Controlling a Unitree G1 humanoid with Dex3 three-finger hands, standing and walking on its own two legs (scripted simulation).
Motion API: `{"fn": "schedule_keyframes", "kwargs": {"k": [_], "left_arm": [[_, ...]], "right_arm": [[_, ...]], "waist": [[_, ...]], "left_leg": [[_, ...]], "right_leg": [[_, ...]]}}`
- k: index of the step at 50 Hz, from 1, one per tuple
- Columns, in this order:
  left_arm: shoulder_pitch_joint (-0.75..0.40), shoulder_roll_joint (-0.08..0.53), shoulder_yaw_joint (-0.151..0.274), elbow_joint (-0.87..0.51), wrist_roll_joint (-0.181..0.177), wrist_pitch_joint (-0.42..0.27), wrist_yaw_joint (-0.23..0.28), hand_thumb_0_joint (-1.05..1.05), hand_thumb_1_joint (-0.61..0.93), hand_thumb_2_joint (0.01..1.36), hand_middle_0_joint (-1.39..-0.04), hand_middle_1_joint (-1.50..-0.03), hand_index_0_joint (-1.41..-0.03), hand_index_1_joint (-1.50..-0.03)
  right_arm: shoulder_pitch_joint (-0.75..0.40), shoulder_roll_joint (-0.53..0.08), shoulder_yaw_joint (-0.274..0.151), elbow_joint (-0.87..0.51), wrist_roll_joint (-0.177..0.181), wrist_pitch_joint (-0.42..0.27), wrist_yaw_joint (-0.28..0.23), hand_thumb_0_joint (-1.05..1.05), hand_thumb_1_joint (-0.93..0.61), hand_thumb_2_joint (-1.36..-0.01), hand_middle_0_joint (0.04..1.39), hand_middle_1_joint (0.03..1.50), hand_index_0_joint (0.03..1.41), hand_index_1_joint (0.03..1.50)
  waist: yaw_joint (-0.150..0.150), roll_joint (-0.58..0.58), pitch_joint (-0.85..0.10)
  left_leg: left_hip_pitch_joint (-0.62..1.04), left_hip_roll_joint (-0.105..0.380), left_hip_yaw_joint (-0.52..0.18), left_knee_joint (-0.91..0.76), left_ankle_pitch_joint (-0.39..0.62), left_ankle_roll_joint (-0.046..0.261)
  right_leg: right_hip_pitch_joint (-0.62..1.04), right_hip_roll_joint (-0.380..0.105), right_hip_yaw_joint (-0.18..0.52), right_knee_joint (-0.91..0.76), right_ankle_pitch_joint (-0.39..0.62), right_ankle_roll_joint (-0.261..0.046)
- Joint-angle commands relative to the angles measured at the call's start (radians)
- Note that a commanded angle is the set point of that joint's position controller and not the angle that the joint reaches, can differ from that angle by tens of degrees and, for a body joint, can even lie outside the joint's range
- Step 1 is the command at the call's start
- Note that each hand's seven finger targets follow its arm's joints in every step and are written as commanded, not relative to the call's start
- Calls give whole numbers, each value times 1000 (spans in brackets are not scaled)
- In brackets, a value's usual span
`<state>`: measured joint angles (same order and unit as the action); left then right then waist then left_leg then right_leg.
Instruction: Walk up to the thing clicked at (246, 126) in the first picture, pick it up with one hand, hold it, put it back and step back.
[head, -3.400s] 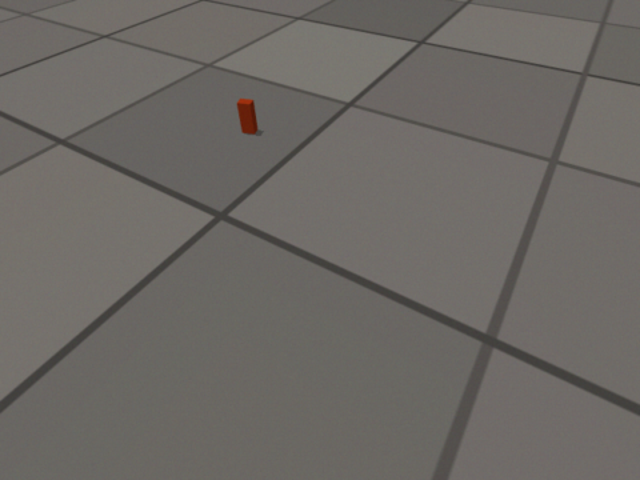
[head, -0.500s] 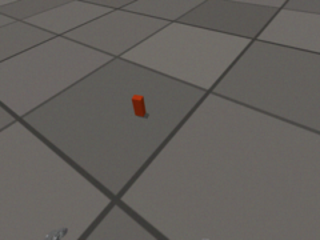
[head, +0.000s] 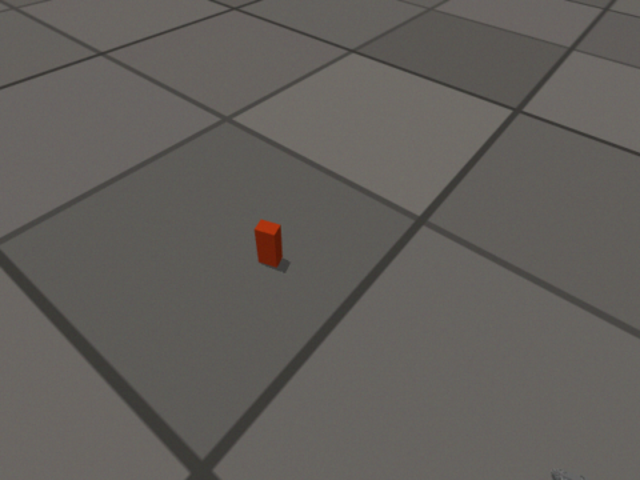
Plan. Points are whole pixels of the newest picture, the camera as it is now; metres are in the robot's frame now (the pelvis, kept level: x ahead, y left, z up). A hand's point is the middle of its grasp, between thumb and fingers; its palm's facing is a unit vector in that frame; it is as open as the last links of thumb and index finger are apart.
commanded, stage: walk up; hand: left
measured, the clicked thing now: (269, 244) +1.04 +0.22 -0.66
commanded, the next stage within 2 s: none
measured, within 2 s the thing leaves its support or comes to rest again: neither
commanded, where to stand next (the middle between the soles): +0.62 -0.02 m, yaw +1 degrees
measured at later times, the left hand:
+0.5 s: hand (185, 404) +0.25 +0.22 -0.11, palm faces +0.01 -0.91 -0.42, open 7.4 cm
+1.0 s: hand (198, 309) +0.43 +0.25 -0.13, palm faces -0.05 -0.93 -0.36, open 7.4 cm
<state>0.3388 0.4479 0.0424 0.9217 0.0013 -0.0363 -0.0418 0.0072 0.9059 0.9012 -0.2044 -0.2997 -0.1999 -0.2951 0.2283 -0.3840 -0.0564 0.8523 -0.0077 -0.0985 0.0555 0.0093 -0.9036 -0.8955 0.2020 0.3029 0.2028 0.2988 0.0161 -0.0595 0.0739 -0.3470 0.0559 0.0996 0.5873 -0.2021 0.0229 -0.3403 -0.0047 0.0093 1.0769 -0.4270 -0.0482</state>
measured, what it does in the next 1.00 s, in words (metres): walks ahead: right foot, then left foot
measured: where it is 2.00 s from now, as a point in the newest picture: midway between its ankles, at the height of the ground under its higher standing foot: (330, 364)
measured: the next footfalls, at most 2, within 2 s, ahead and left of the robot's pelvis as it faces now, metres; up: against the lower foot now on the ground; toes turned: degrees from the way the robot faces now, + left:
right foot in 0.30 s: +0.27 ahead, -0.18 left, +0.00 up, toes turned -6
left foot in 0.70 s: +0.42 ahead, +0.09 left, +0.00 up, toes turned +6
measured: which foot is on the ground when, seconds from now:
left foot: down 0.00-0.30, up 0.32-0.68, down 0.70-1.00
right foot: up 0.00-0.28, down 0.30-0.72, up 0.74-1.00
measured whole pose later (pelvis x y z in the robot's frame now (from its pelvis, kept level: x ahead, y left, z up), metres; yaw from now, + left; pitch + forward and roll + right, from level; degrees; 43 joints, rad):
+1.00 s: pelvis +0.38 -0.03 +0.01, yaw +1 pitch -3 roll +1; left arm 0.29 0.43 0.05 0.92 0.01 -0.04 -0.07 0.00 0.91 0.90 -0.20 -0.30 -0.20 -0.30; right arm 0.33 -0.41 -0.05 0.86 -0.01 -0.07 0.06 0.01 -0.90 -0.90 0.20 0.30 0.20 0.30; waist -0.02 -0.03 0.07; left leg -0.19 0.03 0.10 0.51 -0.27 0.03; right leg -0.48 -0.10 -0.02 0.77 -0.27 -0.01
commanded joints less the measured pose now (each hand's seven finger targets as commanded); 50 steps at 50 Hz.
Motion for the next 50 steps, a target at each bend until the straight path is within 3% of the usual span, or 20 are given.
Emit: {"fn": "schedule_keyframes", "kwargs": {"k": [1, 5, 10, 13, 14, 15, 16, 18, 22, 26, 29, 33, 34, 35, 36, 37, 39, 41, 45, 50], "left_arm": [[61, 194, 55, -56, 0, -36, -6, 0, 900, 900, -200, -300, -200, -300], [-32, 166, 55, -88, 13, -30, -32, 0, 900, 900, -200, -300, -200, -300], [-80, 166, 71, -77, 13, -40, -43, 0, 900, 900, -200, -300, -200, -300], [18, 189, 88, -41, 19, -53, -30, 0, 900, 900, -200, -300, -200, -300], [118, 219, 107, -20, 18, -63, -16, 0, 900, 900, -200, -300, -200, -300], [188, 314, 130, -25, 24, -76, 1, 0, 900, 900, -200, -300, -200, -300], [168, 358, 125, -49, 12, -75, 3, 0, 900, 900, -200, -300, -200, -300], [55, 307, 110, -77, -13, -69, 12, 0, 900, 900, -200, -300, -200, -300], [-33, 239, 86, -107, -1, -73, 16, 0, 900, 900, -200, -300, -200, -300], [-14, 249, 91, -129, 10, -77, 12, 0, 900, 900, -200, -300, -200, -300], [-6, 255, 88, -136, 6, -76, 9, 0, 900, 900, -200, -300, -200, -300], [-75, 236, 70, -149, 7, -63, 9, 0, 900, 900, -200, -300, -200, -300], [-54, 194, 53, -152, 15, -62, 10, 0, 900, 900, -200, -300, -200, -300], [0, 122, 31, -155, 3, -60, 8, 0, 900, 900, -200, -300, -200, -300], [15, 141, 39, -148, -4, -51, 16, 0, 900, 900, -200, -300, -200, -300], [-30, 230, 56, -129, 8, -45, 29, 0, 900, 900, -200, -300, -200, -300], [22, 208, 49, -88, -6, -36, 22, 0, 900, 900, -200, -300, -200, -300], [68, 201, 54, -54, -4, -33, 11, 0, 900, 900, -200, -300, -200, -300], [-3, 167, 57, -74, 11, -29, -13, 0, 900, 900, -200, -300, -200, -300], [-48, 162, 65, -78, 8, -40, -19, 0, 900, 900, -200, -300, -200, -300]], "right_arm": [[53, -283, -72, -52, 13, -12, -26, 0, -900, -900, 200, 300, 200, 300], [58, -315, -80, -68, 2, -16, -23, 0, -900, -900, 200, 300, 200, 300], [22, -312, -78, -77, 3, -10, -13, 0, -900, -900, 200, 300, 200, 300], [12, -273, -63, -83, 1, 3, -15, 0, -900, -900, 200, 300, 200, 300], [53, -231, -46, -76, -3, 7, -15, 0, -900, -900, 200, 300, 200, 300], [72, -147, -19, -99, 1, 6, -14, 0, -900, -900, 200, 300, 200, 300], [37, -221, -36, -97, 4, 12, -24, 0, -900, -900, 200, 300, 200, 300], [24, -275, -50, -59, 15, 20, -30, 0, -900, -900, 200, 300, 200, 300], [119, -242, -52, 2, 9, 30, -6, 0, -900, -900, 200, 300, 200, 300], [28, -215, -56, -30, -7, 36, 15, 0, -900, -900, 200, 300, 200, 300], [-21, -206, -58, -48, -10, 26, 18, 0, -900, -900, 200, 300, 200, 300], [89, -227, -76, -7, -14, 14, 11, 0, -900, -900, 200, 300, 200, 300], [191, -263, -91, 24, -13, 8, -1, 0, -900, -900, 200, 300, 200, 300], [261, -344, -113, 24, -22, 0, -15, 0, -900, -900, 200, 300, 200, 300], [240, -404, -121, -16, -10, -2, -19, 0, -900, -900, 200, 300, 200, 300], [203, -394, -121, -24, 16, 5, -18, 0, -900, -900, 200, 300, 200, 300], [92, -312, -84, -49, 13, 3, -27, 0, -900, -900, 200, 300, 200, 300], [60, -296, -73, -48, 10, -2, -27, 0, -900, -900, 200, 300, 200, 300], [80, -307, -79, -60, -2, -2, -22, 0, -900, -900, 200, 300, 200, 300], [42, -320, -79, -81, 1, 7, -14, 0, -900, -900, 200, 300, 200, 300]], "waist": [[-15, 207, -43], [-39, 222, -16], [-24, 197, -2], [43, 92, -51], [95, -56, -114], [113, -305, -112], [115, -232, -87], [62, -51, -1], [-4, -123, -25], [29, -91, -7], [39, -74, -26], [-62, 16, -59], [-113, 126, -125], [-131, 357, -157], [-116, 370, -120], [-103, 209, -72], [-33, 132, -13], [-8, 223, -1], [-37, 235, 4], [-22, 222, 7]], "left_leg": [[168, 234, -251, -348, -101, 175], [164, 245, -205, -364, -150, 219], [52, 196, -136, -314, -226, 170], [-48, 147, -75, -91, -175, 122], [-88, 92, -29, 163, -113, 97], [-272, -34, 34, 482, -272, 40], [-392, -71, -63, 591, -350, 14], [-363, 20, -187, 610, -229, 13], [-205, 45, -135, 401, -134, -4], [-171, 43, -88, 187, -68, -17], [-118, 32, -63, 73, -6, -16], [188, -15, -11, -13, 19, 3], [366, -22, -48, -43, -54, 28], [468, 145, -342, -207, -297, 95], [462, 359, -770, -381, -433, 203], [341, 390, -784, -363, -408, 260], [227, 271, -474, -338, -264, 187], [128, 220, -314, -348, -190, 171], [125, 220, -255, -354, -177, 221], [43, 200, -211, -317, -251, 189]], "right_leg": [[-207, -103, 39, -39, 87, 30], [-208, -128, -5, -245, 123, 51], [-37, -95, -58, -427, 266, 39], [221, -38, -106, -489, 236, 25], [355, -51, -50, -564, 127, 10], [422, -285, 339, -740, -75, -65], [408, -437, 658, -860, -77, -193], [267, -399, 498, -837, 5, -212], [147, -277, 162, -809, 216, -170], [119, -278, 113, -829, 68, -182], [138, -283, 92, -795, 105, -172], [-29, -241, 7, -628, 84, -118], [-95, -202, -33, -423, 197, -87], [-241, -87, -122, -85, 162, -25], [-421, 35, -82, 63, -97, 0], [-392, -40, 40, 120, -104, -6], [-328, -92, 81, 68, 38, 0], [-238, -118, 32, -24, 102, 17], [-201, -121, -15, -211, 115, 50], [-52, -84, -51, -404, 215, 36]]}}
